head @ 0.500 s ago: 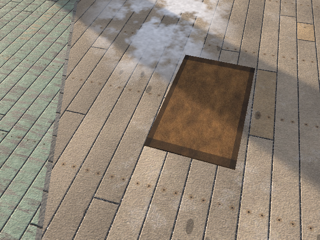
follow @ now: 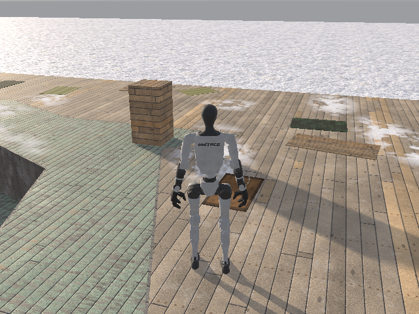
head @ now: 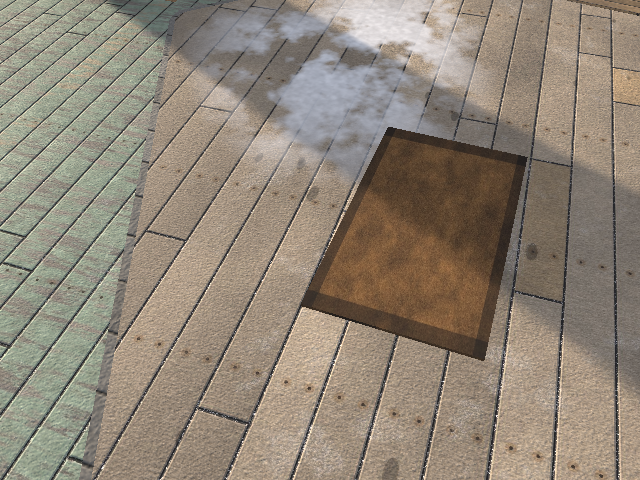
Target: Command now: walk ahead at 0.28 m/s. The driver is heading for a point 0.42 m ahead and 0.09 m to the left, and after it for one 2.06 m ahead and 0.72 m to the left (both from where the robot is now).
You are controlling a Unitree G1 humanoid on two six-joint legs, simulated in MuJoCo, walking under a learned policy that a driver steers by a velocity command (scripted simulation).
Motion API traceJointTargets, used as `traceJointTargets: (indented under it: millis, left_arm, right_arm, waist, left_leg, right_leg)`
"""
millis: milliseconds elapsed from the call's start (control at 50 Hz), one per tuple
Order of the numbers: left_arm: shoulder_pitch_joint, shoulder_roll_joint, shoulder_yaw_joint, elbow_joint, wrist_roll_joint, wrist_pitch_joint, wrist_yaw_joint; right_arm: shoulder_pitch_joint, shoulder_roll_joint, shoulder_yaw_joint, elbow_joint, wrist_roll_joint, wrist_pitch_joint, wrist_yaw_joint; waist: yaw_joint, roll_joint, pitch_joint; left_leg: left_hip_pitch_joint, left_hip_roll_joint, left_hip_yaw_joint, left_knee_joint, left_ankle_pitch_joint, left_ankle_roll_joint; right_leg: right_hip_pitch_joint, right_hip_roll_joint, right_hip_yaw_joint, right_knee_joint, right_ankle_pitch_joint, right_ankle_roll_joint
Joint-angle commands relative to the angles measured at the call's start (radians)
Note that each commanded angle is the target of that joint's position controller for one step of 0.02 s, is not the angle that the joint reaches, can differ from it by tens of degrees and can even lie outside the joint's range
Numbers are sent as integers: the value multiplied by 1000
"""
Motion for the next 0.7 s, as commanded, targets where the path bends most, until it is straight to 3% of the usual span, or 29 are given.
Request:
traceJointTargets:
  millis: [20,60,80,100,120,140,160,180,220,260,340,400,460,500,520,540,560,580,600,620,640,660,700]
  left_arm:
    - [2,169,36,-42,-7,-30,-5]
    - [-88,157,32,-73,-17,-30,-13]
    - [-116,141,27,-90,-12,-34,-16]
    - [-140,80,10,-115,-4,-45,-17]
    - [-151,66,8,-148,-8,-65,-13]
    - [-144,99,17,-143,-23,-77,-19]
    - [-130,93,16,-132,-31,-86,-30]
    - [-133,97,19,-124,-19,-95,-36]
    - [-167,107,34,-132,-10,-90,-40]
    - [-188,79,31,-135,-4,-76,-51]
    - [-387,29,7,-214,-1,-72,-57]
    - [-472,46,2,-248,-8,-71,-69]
    - [-502,76,7,-276,-11,-77,-83]
    - [-412,127,32,-265,-3,-84,-81]
    - [-256,166,54,-221,0,-86,-75]
    - [-94,211,72,-179,10,-87,-64]
    - [56,309,91,-149,53,-82,-52]
    - [51,260,72,-145,47,-74,-57]
    - [-65,201,53,-175,31,-70,-57]
    - [-170,152,38,-195,24,-69,-51]
    - [-222,120,27,-190,23,-75,-54]
    - [-249,100,23,-183,30,-82,-55]
    - [-290,108,25,-179,54,-86,-57]
  right_arm:
    - [-69,-55,-8,-79,16,-56,25]
    - [73,-57,-17,-27,18,-69,29]
    - [171,-88,-32,11,7,-68,27]
    - [315,-179,-59,35,5,-71,23]
    - [406,-242,-67,43,-2,-81,36]
    - [312,-161,-39,19,-12,-94,35]
    - [241,-115,-26,-12,-11,-102,37]
    - [203,-104,-18,-33,-13,-102,45]
    - [186,-76,-2,-42,-16,-91,48]
    - [230,-65,6,-39,-20,-78,36]
    - [242,-120,0,-62,-24,-64,11]
    - [289,-138,-9,-53,-12,-65,6]
    - [286,-143,-20,-50,-2,-61,6]
    - [262,-160,-29,-60,-9,-49,6]
    - [240,-160,-29,-70,-15,-38,6]
    - [218,-153,-23,-93,-19,-35,9]
    - [307,-43,7,-119,-29,-44,17]
    - [388,-5,18,-82,-7,-61,19]
    - [292,-112,-18,-110,19,-68,16]
    - [198,-125,-27,-143,31,-66,6]
    - [166,-109,-32,-146,21,-54,-6]
    - [173,-99,-44,-147,10,-35,-13]
    - [210,-51,-48,-159,13,8,-18]
  waist:
    - [-6,-160,195]
    - [-87,-114,167]
    - [-116,-50,128]
    - [-158,187,69]
    - [-167,340,22]
    - [-106,175,76]
    - [-73,116,109]
    - [-58,63,111]
    - [-42,91,120]
    - [-44,93,113]
    - [-73,77,153]
    - [-84,97,172]
    - [-54,95,168]
    - [16,125,85]
    - [96,140,-13]
    - [167,137,-123]
    - [137,-75,-320]
    - [111,-212,-518]
    - [94,-143,-369]
    - [60,-112,-207]
    - [26,-38,-124]
    - [-7,-48,-81]
    - [-53,-77,-43]
  left_leg:
    - [-173,25,-10,61,-48,52]
    - [111,-16,39,-190,67,65]
    - [266,-4,-14,-221,134,58]
    - [426,180,-329,-376,4,134]
    - [504,372,-722,-514,-37,255]
    - [463,396,-711,-503,-47,256]
    - [428,354,-588,-498,-13,220]
    - [402,302,-464,-495,117,177]
    - [345,251,-325,-530,263,144]
    - [341,204,-216,-534,431,135]
    - [235,172,-123,-581,478,134]
    - [235,192,-99,-606,468,138]
    - [343,233,-80,-555,598,120]
    - [392,237,-85,-399,970,94]
    - [374,202,-69,-223,1128,67]
    - [225,155,-64,-7,1040,25]
    - [-161,8,-19,396,507,-45]
    - [-239,-101,-165,672,-220,-59]
    - [-268,-35,-214,739,-187,-51]
    - [-308,15,-150,709,-136,-50]
    - [-275,51,-127,650,-85,-55]
    - [-206,79,-121,597,-46,-51]
    - [-114,81,-94,568,-7,-48]
  right_leg:
    - [-109,-297,412,-349,-377,-208]
    - [-226,-194,246,-250,-235,-138]
    - [-303,-122,147,-114,-79,-99]
    - [-457,6,-32,233,29,-26]
    - [-612,69,-18,510,-170,-9]
    - [-690,-4,67,679,-150,-34]
    - [-719,-48,76,724,-49,-61]
    - [-701,-81,61,687,39,-75]
    - [-653,-125,28,594,145,-66]
    - [-630,-116,-17,525,186,-37]
    - [-553,-76,-69,215,334,2]
    - [-477,-49,-86,87,399,-7]
    - [-456,-42,-67,9,383,-50]
    - [-301,10,-79,3,330,-79]
    - [-112,44,-95,-11,355,-102]
    - [160,-25,-34,2,499,-134]
    - [603,-327,321,40,714,-272]
    - [661,-485,628,-85,817,-377]
    - [463,-431,466,-110,832,-320]
    - [294,-390,283,-126,864,-270]
    - [136,-343,175,-167,860,-233]
    - [11,-301,95,-207,819,-200]
    - [-145,-284,17,-272,735,-213]
Velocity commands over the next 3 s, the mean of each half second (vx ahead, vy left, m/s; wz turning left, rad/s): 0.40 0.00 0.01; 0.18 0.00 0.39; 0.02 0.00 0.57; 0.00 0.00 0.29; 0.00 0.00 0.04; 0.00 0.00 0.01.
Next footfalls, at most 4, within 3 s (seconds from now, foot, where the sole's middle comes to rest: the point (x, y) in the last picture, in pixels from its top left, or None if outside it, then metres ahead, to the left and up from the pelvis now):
0.54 right None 0.43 -0.11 -0.77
1.04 left None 0.44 0.13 -0.77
1.50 right None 0.53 -0.08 -0.77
1.88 left None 0.37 0.13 -0.77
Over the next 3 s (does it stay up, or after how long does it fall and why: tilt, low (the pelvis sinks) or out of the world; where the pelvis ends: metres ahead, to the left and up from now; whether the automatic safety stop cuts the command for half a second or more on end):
stays up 0.42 0.02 0.01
